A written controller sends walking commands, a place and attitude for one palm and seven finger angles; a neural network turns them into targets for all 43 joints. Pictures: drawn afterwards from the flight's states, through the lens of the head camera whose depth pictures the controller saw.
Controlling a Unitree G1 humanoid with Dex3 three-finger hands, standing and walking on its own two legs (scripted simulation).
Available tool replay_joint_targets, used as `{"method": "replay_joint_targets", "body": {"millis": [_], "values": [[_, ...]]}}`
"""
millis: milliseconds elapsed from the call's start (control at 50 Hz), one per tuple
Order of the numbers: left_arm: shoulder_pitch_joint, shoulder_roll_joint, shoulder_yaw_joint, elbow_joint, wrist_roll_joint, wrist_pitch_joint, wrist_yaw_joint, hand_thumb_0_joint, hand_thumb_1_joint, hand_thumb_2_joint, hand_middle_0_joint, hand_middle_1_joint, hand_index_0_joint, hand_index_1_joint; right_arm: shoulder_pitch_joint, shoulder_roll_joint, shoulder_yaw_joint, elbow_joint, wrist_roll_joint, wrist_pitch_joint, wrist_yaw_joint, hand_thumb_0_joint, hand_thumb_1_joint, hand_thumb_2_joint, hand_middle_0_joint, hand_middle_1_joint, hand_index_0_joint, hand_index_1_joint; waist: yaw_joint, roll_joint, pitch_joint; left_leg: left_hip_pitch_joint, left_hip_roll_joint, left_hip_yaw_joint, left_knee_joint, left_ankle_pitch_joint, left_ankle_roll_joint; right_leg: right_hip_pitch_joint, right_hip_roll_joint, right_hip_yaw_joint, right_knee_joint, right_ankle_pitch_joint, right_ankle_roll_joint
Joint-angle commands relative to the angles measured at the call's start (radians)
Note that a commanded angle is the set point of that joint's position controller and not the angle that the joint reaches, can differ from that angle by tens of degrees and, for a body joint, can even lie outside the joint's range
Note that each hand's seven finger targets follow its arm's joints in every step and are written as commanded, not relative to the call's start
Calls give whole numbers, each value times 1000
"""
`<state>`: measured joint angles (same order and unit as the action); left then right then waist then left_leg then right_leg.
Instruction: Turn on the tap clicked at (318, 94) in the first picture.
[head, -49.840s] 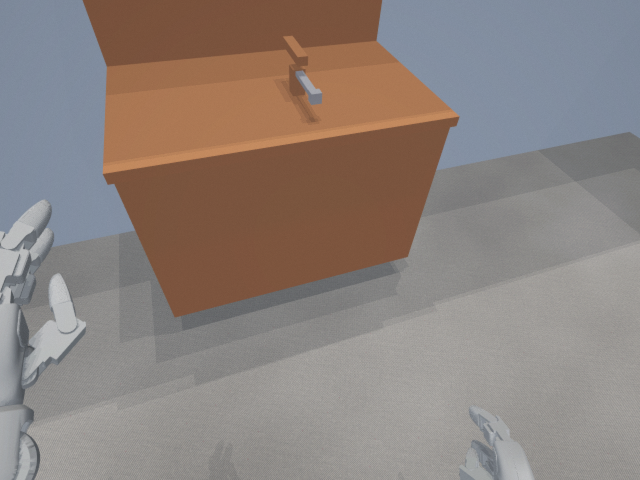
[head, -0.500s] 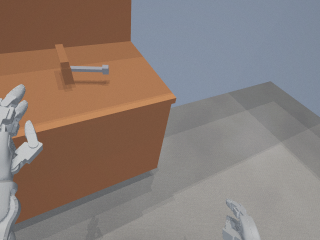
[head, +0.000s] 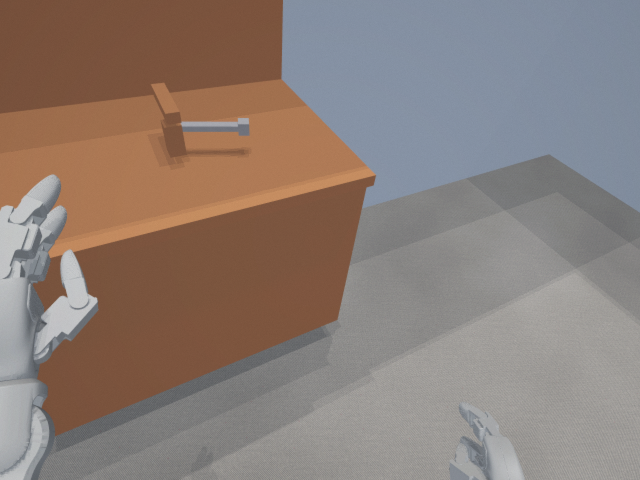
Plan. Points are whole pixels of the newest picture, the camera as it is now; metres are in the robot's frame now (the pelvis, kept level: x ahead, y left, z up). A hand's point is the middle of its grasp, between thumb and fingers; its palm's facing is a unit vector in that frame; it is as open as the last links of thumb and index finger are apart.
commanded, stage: stop stepping back and stand still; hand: left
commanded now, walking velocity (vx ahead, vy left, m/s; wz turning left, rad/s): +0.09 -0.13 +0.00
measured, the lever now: (243, 126) +0.81 +0.19 +0.03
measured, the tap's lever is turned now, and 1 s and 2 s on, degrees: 71 71 71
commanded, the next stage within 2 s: stand and check the lever's angle in 0.14 s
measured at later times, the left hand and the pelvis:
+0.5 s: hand (80, 277) +0.24 +0.23 +0.20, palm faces +0.42 -0.83 -0.36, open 7.4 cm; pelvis +0.03 -0.01 +0.02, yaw +2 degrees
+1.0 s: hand (58, 273) +0.24 +0.26 +0.19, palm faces +0.42 -0.82 -0.39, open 7.4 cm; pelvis +0.04 +0.01 +0.03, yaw +2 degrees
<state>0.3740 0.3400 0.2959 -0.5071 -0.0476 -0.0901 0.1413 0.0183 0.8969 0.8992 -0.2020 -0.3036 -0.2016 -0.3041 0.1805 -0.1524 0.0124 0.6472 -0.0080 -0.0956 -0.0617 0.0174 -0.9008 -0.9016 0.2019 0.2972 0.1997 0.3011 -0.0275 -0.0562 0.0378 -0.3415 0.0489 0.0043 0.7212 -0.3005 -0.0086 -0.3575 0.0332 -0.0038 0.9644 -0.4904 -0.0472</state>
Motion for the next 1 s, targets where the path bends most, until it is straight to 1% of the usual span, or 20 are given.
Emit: {"method": "replay_joint_targets", "body": {"millis": [0,60,80,100,120,140,160,180,220,300,340,380,420,440,500,560,620,740,840,980], "values": [[-8,274,232,-377,-5,-112,28,0,900,900,-200,-300,-200,-300,-104,-147,-53,-155,-3,-61,19,0,-900,-900,200,300,200,300,24,317,-24,-59,248,-387,-561,-401,156,0,-32,15,-43,24,21],[109,206,214,-216,-18,-90,27,0,900,900,-200,-300,-200,-300,-89,-148,-56,-166,3,-52,16,0,-900,-900,200,300,200,300,27,332,-91,-90,166,-172,-497,-399,69,230,38,-100,-332,36,12],[133,186,199,-143,-17,-74,24,0,900,900,-200,-300,-200,-300,-86,-150,-58,-170,4,-44,13,0,-900,-900,200,300,200,300,34,281,-95,-133,149,-136,-431,-408,51,307,52,-111,-420,66,7],[147,168,178,-91,-13,-60,20,0,900,900,-200,-300,-200,-300,-67,-148,-61,-164,6,-36,9,0,-900,-900,200,300,200,300,39,159,-103,-147,107,-78,-303,-365,37,350,49,-86,-527,80,-1],[137,158,152,-50,-7,-47,13,0,900,900,-200,-300,-200,-300,-55,-146,-67,-160,9,-27,8,0,-900,-900,200,300,200,300,35,-22,-94,-195,45,6,-64,-287,26,338,-40,56,-616,67,-45],[116,134,112,-16,-10,-37,4,0,900,900,-200,-300,-200,-300,-50,-135,-66,-163,18,-25,9,0,-900,-900,200,300,200,300,21,-197,-84,-241,-19,30,162,-178,10,283,-221,384,-730,-1,-120],[11,174,126,-50,-20,-46,8,0,900,900,-200,-300,-200,-300,-72,-142,-57,-156,24,-30,8,0,-900,-900,200,300,200,300,22,-215,-50,-268,-1,5,292,-156,0,241,-313,459,-765,207,-152],[-57,190,135,-69,-14,-62,14,0,900,900,-200,-300,-200,-300,-74,-136,-47,-139,20,-45,8,0,-900,-900,200,300,200,300,9,-151,-85,-256,13,-10,305,-140,-8,260,-315,406,-720,385,-156],[-74,136,83,-11,-14,-53,8,0,900,900,-200,-300,-200,-300,-60,-146,-51,-125,26,-53,4,0,-900,-900,200,300,200,300,4,-149,-105,-124,22,-13,145,-123,0,190,-263,257,-651,300,-114],[-184,193,97,-205,-10,-79,26,0,900,900,-200,-300,-200,-300,-135,-149,-42,-138,12,-64,-22,0,-900,-900,200,300,200,300,22,-14,-100,147,-22,45,-191,62,22,127,-196,125,-586,311,-57],[-163,252,155,-336,-12,-95,42,0,900,900,-200,-300,-200,-300,-146,-179,-60,-160,8,-70,-30,0,-900,-900,200,300,200,300,35,190,-103,241,76,-102,-310,149,57,72,-124,76,-495,262,0],[-97,236,161,-372,-5,-103,48,0,900,900,-200,-300,-200,-300,-144,-192,-62,-182,13,-64,-20,0,-900,-900,200,300,200,300,52,314,-75,153,156,-230,-387,103,84,93,-41,13,-448,207,41],[3,224,182,-314,0,-102,45,0,900,900,-200,-300,-200,-300,-137,-161,-49,-174,13,-61,-17,0,-900,-900,200,300,200,300,48,355,-27,20,116,-183,-436,-72,73,173,-28,-4,-489,201,43],[15,237,210,-306,3,-107,46,0,900,900,-200,-300,-200,-300,-128,-158,-52,-174,10,-63,-18,0,-900,-900,200,300,200,300,48,332,-37,5,98,-161,-428,-52,64,210,-28,-4,-506,226,40],[92,180,182,-178,-11,-106,38,0,900,900,-200,-300,-200,-300,-85,-160,-70,-167,17,-62,-10,0,-900,-900,200,300,200,300,36,118,-144,105,42,-43,-242,218,26,243,-81,86,-577,459,21],[123,129,130,-78,-22,-83,21,0,900,900,-200,-300,-200,-300,-70,-168,-76,-169,27,-49,-3,0,-900,-900,200,300,200,300,22,40,-197,162,44,-18,-198,345,13,247,-113,102,-557,644,26],[71,132,103,-75,-22,-69,11,0,900,900,-200,-300,-200,-300,-87,-176,-74,-179,28,-39,-9,0,-900,-900,200,300,200,300,23,13,-195,188,44,-13,-205,382,20,222,-104,74,-553,664,44],[-62,232,148,-220,-16,-73,20,0,900,900,-200,-300,-200,-300,-137,-170,-58,-196,16,-35,-26,0,-900,-900,200,300,200,300,41,69,-147,187,25,-19,-240,326,28,197,-107,72,-597,542,39],[-5,231,171,-241,-20,-80,32,0,900,900,-200,-300,-200,-300,-127,-164,-58,-196,12,-35,-25,0,-900,-900,200,300,200,300,46,151,-150,194,20,-27,-267,300,24,208,-98,72,-617,475,32],[87,158,130,-119,-22,-68,23,0,900,900,-200,-300,-200,-300,-108,-167,-58,-191,16,-24,-21,0,-900,-900,200,300,200,300,38,90,-158,185,36,-30,-306,276,22,210,-70,37,-623,449,47]]}}
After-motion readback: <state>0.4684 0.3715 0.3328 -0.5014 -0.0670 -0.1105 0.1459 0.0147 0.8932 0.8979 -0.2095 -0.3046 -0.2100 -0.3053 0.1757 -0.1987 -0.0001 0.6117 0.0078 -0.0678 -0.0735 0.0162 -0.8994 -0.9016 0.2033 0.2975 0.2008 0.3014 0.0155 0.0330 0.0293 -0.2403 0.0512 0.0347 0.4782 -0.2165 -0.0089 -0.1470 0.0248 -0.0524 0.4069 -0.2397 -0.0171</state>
